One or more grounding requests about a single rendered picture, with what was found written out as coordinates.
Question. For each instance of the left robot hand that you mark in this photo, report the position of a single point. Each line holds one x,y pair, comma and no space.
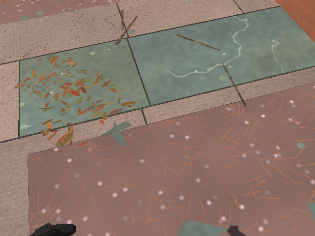
64,229

